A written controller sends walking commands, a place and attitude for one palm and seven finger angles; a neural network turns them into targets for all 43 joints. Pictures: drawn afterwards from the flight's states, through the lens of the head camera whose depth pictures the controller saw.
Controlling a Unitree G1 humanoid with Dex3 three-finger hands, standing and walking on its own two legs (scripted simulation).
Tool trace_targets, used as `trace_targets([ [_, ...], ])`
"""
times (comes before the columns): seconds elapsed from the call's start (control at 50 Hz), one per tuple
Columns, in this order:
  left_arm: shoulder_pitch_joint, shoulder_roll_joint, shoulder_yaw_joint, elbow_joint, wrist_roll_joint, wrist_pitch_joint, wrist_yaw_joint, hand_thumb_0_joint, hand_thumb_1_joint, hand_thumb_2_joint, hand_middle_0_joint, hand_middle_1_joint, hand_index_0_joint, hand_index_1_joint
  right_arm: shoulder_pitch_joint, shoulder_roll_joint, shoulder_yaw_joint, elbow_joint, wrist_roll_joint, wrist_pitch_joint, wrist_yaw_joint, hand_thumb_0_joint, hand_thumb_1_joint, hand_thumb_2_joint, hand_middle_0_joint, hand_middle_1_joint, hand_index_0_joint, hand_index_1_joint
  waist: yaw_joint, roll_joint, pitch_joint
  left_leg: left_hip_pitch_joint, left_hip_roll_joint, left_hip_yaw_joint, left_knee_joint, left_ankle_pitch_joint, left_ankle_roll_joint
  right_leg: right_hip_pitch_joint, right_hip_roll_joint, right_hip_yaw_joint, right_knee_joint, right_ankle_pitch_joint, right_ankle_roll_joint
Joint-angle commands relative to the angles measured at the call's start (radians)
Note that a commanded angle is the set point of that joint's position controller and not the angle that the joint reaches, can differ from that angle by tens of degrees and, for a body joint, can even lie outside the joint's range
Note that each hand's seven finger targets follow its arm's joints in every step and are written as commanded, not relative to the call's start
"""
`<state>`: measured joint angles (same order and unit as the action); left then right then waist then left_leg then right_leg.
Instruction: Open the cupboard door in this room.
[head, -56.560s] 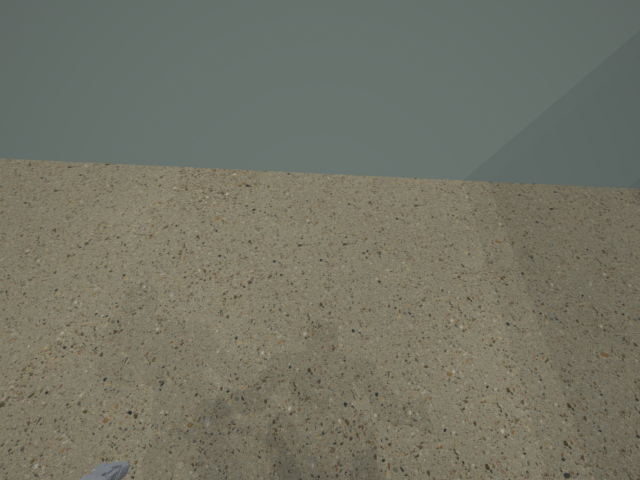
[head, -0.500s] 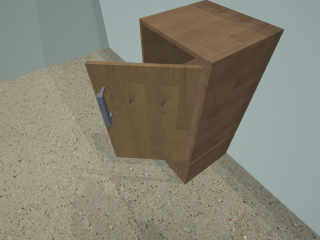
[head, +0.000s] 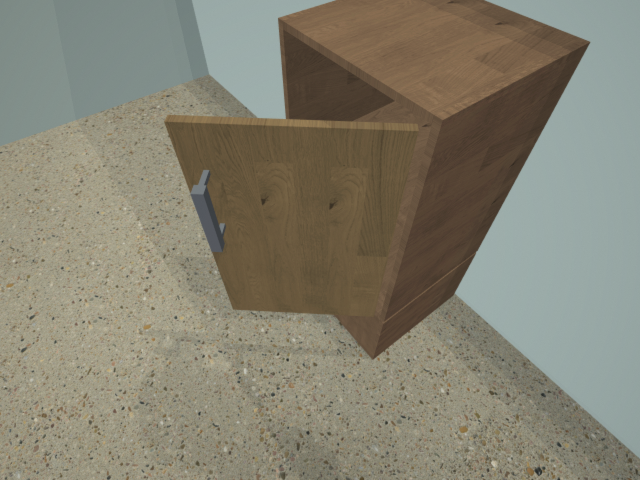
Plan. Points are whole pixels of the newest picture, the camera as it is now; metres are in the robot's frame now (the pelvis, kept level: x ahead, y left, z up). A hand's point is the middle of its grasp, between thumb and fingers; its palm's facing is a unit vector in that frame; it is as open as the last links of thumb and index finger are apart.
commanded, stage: come to a stop and stand still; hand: left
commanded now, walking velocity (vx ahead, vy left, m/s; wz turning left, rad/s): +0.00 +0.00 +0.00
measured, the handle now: (211, 212) +0.54 +0.23 -0.04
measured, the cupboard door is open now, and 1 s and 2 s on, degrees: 49 49 49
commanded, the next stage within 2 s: look again from close up in 0.60 s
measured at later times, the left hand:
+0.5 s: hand out of the picture -0.02 +0.17 -0.16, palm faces +0.00 -0.97 -0.24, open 7.3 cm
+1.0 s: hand out of the picture -0.03 +0.14 -0.17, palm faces +0.02 -0.98 -0.19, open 7.3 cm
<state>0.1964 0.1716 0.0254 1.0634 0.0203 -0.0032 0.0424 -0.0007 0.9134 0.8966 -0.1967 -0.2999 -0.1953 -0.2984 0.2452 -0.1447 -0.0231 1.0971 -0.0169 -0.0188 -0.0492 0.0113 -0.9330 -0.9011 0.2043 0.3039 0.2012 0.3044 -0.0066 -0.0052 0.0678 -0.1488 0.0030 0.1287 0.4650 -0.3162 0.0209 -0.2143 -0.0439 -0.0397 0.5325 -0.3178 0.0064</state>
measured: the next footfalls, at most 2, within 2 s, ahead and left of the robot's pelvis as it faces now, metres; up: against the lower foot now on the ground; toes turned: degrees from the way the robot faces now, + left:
none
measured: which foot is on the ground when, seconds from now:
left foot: down 0.00-1.00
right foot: down 0.00-1.00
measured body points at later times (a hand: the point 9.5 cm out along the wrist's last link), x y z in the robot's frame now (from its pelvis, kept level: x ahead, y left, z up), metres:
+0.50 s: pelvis -0.04 -0.02 +0.00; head -0.04 -0.04 +0.45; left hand -0.02 +0.22 -0.14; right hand -0.03 -0.24 -0.16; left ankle -0.04 +0.10 -0.74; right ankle -0.02 -0.12 -0.74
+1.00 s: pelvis -0.03 -0.03 +0.00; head -0.02 -0.03 +0.45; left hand -0.03 +0.19 -0.15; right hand -0.03 -0.24 -0.16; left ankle -0.04 +0.10 -0.74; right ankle -0.02 -0.12 -0.74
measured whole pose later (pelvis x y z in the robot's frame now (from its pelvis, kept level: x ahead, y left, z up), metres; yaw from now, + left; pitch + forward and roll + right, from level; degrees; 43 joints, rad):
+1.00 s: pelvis -0.03 -0.03 +0.00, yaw +1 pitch -1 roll +1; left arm 0.28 0.15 -0.01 1.13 0.02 -0.02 0.03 0.01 0.92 0.90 -0.20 -0.30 -0.20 -0.30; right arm 0.28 -0.13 0.01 1.14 -0.01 -0.02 -0.02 0.00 -0.91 -0.90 0.20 0.30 0.20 0.30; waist 0.00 0.00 0.03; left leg -0.17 0.04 0.10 0.45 -0.26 -0.02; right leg -0.21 0.00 -0.07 0.48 -0.25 -0.04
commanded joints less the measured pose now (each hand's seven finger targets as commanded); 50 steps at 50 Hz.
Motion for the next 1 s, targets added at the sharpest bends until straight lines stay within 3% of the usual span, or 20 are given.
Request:
trace_targets([
  [0.0, 0.078, 0.086, 0.012, -0.027, -0.004, -0.006, 0.002, 0.0, 0.9, 0.9, -0.2, -0.3, -0.2, -0.3, 0.065, -0.088, -0.012, -0.021, -0.002, -0.007, 0.001, 0.0, -0.9, -0.9, 0.2, 0.3, 0.2, 0.3, 0.01, -0.011, -0.088, 0.036, 0.138, -0.101, -0.058, 0.447, 0.014, 0.037, -0.078, 0.059, -0.042, 0.433, -0.038],
  [0.04, 0.071, 0.092, 0.01, -0.026, -0.003, -0.009, 0.001, 0.0, 0.9, 0.9, -0.2, -0.3, -0.2, -0.3, 0.057, -0.087, -0.009, -0.015, -0.002, -0.009, 0.005, 0.0, -0.9, -0.9, 0.2, 0.3, 0.2, 0.3, 0.011, -0.006, -0.081, 0.026, 0.131, -0.1, -0.071, 0.388, 0.008, 0.045, -0.082, 0.069, -0.064, 0.423, -0.042],
  [0.06, 0.149, 0.126, 0.008, -0.006, -0.001, -0.012, 0.034, 0.0, 0.9, 0.9, -0.2, -0.3, -0.2, -0.3, -0.011, -0.174, -0.029, -0.09, 0.018, -0.004, 0.016, 0.0, -0.9, -0.9, 0.2, 0.3, 0.2, 0.3, 0.028, -0.041, -0.103, -0.009, 0.16, -0.067, 0.139, 0.481, -0.02, 0.034, -0.121, 0.107, -0.062, 0.686, -0.02],
  [0.08, 0.094, 0.145, 0.009, -0.061, -0.005, -0.027, 0.029, 0.0, 0.9, 0.9, -0.2, -0.3, -0.2, -0.3, 0.044, -0.115, -0.02, -0.112, 0.008, 0.0, 0.026, 0.0, -0.9, -0.9, 0.2, 0.3, 0.2, 0.3, -0.012, -0.022, -0.154, -0.073, 0.101, -0.081, 0.095, 0.171, -0.019, 0.092, -0.15, 0.139, -0.052, 0.601, -0.063],
  [0.1, 0.061, 0.137, 0.0, -0.076, -0.008, -0.031, 0.021, 0.0, 0.9, 0.9, -0.2, -0.3, -0.2, -0.3, 0.06, -0.095, -0.011, -0.109, 0.009, 0.001, 0.029, 0.0, -0.9, -0.9, 0.2, 0.3, 0.2, 0.3, -0.023, -0.028, -0.144, -0.069, 0.097, -0.09, 0.039, 0.092, -0.016, 0.051, -0.14, 0.131, -0.053, 0.464, -0.076],
  [0.14, 0.053, 0.116, -0.006, -0.084, -0.011, -0.039, 0.012, 0.0, 0.9, 0.9, -0.2, -0.3, -0.2, -0.3, 0.083, -0.099, -0.005, -0.107, -0.003, -0.009, 0.029, 0.0, -0.9, -0.9, 0.2, 0.3, 0.2, 0.3, -0.02, 0.075, -0.132, -0.03, 0.115, -0.115, 0.009, 0.308, 0.0, 0.039, -0.09, 0.088, -0.012, 0.461, -0.07],
  [0.16, 0.052, 0.115, -0.008, -0.082, -0.012, -0.033, 0.009, 0.0, 0.9, 0.9, -0.2, -0.3, -0.2, -0.3, 0.075, -0.111, -0.004, -0.111, -0.003, -0.008, 0.025, 0.0, -0.9, -0.9, 0.2, 0.3, 0.2, 0.3, -0.014, 0.085, -0.102, -0.03, 0.129, -0.122, -0.003, 0.341, 0.006, 0.019, -0.073, 0.071, -0.015, 0.381, -0.064],
  [0.2, 0.053, 0.108, -0.011, -0.083, -0.009, -0.022, 0.005, 0.0, 0.9, 0.9, -0.2, -0.3, -0.2, -0.3, 0.056, -0.12, -0.002, -0.124, -0.003, -0.004, 0.023, 0.0, -0.9, -0.9, 0.2, 0.3, 0.2, 0.3, -0.006, 0.057, -0.036, -0.056, 0.134, -0.125, -0.037, 0.257, 0.013, -0.016, -0.054, 0.065, -0.047, 0.244, -0.057],
  [0.22, 0.05, 0.107, -0.012, -0.081, -0.007, -0.023, 0.002, 0.0, 0.9, 0.9, -0.2, -0.3, -0.2, -0.3, 0.057, -0.112, 0.001, -0.124, -0.003, -0.005, 0.024, 0.0, -0.9, -0.9, 0.2, 0.3, 0.2, 0.3, -0.004, 0.025, -0.012, -0.073, 0.131, -0.123, -0.045, 0.232, 0.015, -0.014, -0.055, 0.067, -0.063, 0.24, -0.057],
  [0.28, 0.048, 0.116, -0.016, -0.081, -0.009, -0.017, -0.005, 0.0, 0.9, 0.9, -0.2, -0.3, -0.2, -0.3, 0.057, -0.121, 0.006, -0.125, -0.002, 0.003, 0.03, 0.0, -0.9, -0.9, 0.2, 0.3, 0.2, 0.3, -0.007, -0.044, 0.045, -0.102, 0.103, -0.118, -0.084, 0.026, 0.008, -0.064, -0.062, 0.104, -0.136, 0.039, -0.056],
  [0.36, 0.054, 0.127, -0.014, -0.08, -0.008, -0.015, -0.009, 0.0, 0.9, 0.9, -0.2, -0.3, -0.2, -0.3, 0.077, -0.12, 0.008, -0.104, -0.007, 0.007, 0.036, 0.0, -0.9, -0.9, 0.2, 0.3, 0.2, 0.3, -0.012, -0.036, 0.064, -0.095, 0.087, -0.112, -0.101, -0.044, 0.006, -0.119, -0.06, 0.127, -0.193, -0.127, -0.058],
  [0.42, 0.067, 0.126, -0.014, -0.074, -0.007, -0.015, -0.011, 0.0, 0.9, 0.9, -0.2, -0.3, -0.2, -0.3, 0.09, -0.115, 0.011, -0.09, -0.007, 0.007, 0.037, 0.0, -0.9, -0.9, 0.2, 0.3, 0.2, 0.3, -0.01, -0.028, 0.053, -0.097, 0.089, -0.112, -0.113, -0.062, 0.008, -0.118, -0.057, 0.119, -0.203, -0.149, -0.054],
  [0.6, 0.113, 0.108, -0.019, -0.016, -0.012, -0.028, -0.013, 0.0, 0.9, 0.9, -0.2, -0.3, -0.2, -0.3, 0.119, -0.105, 0.02, -0.029, 0.001, -0.01, 0.031, 0.0, -0.9, -0.9, 0.2, 0.3, 0.2, 0.3, 0.0, -0.017, -0.015, -0.071, 0.099, -0.112, -0.109, 0.046, 0.005, -0.046, -0.068, 0.109, -0.182, 0.008, -0.056],
  [0.72, 0.129, 0.093, -0.02, 0.017, -0.01, -0.032, -0.01, 0.0, 0.9, 0.9, -0.2, -0.3, -0.2, -0.3, 0.124, -0.085, 0.021, 0.007, 0.004, -0.014, 0.025, 0.0, -0.9, -0.9, 0.2, 0.3, 0.2, 0.3, 0.005, -0.01, -0.016, -0.06, 0.109, -0.109, -0.106, 0.111, 0.003, -0.012, -0.069, 0.093, -0.163, 0.125, -0.056],
  [0.98, 0.13, 0.088, -0.017, 0.03, -0.008, -0.032, -0.008, 0.0, 0.9, 0.9, -0.2, -0.3, -0.2, -0.3, 0.103, -0.079, 0.015, 0.017, 0.003, -0.012, 0.019, 0.0, -0.9, -0.9, 0.2, 0.3, 0.2, 0.3, 0.006, -0.006, -0.001, -0.044, 0.11, -0.102, -0.096, 0.141, -0.002, -0.012, -0.073, 0.092, -0.159, 0.199, -0.054],
])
